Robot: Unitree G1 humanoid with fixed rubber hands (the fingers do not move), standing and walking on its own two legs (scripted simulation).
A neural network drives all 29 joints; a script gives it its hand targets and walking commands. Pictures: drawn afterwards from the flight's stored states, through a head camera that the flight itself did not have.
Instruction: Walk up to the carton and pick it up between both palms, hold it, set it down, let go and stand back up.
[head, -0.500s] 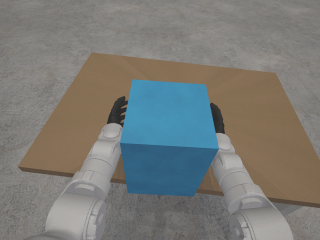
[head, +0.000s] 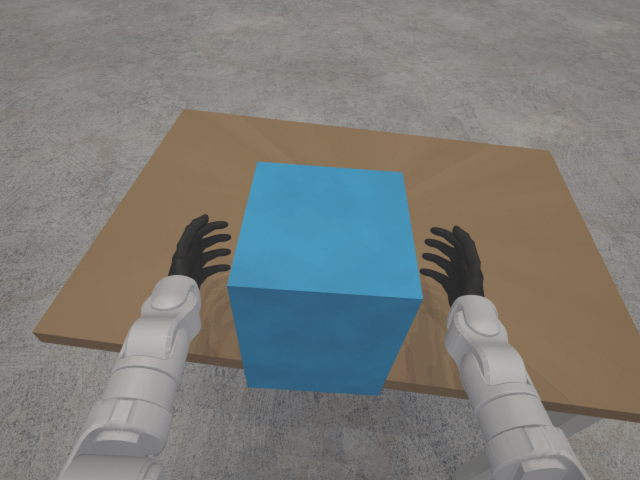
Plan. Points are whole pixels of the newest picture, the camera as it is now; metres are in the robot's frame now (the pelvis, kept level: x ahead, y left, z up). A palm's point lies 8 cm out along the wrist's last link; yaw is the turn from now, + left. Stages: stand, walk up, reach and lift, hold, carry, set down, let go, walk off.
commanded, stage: set down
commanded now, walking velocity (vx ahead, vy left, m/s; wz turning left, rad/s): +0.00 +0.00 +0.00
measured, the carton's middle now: (321, 285) +0.35 +0.00 +0.07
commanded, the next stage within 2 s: none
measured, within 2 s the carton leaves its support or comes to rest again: neither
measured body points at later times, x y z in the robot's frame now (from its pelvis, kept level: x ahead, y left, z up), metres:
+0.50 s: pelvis -0.01 +0.00 +0.00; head -0.02 +0.02 +0.45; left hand +0.29 +0.19 +0.05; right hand +0.28 -0.18 +0.06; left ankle +0.00 +0.14 -0.74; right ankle +0.04 -0.12 -0.74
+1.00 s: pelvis +0.00 +0.00 +0.01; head +0.00 +0.03 +0.46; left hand +0.21 +0.20 +0.03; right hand +0.20 -0.18 +0.05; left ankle +0.00 +0.14 -0.74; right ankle +0.04 -0.12 -0.74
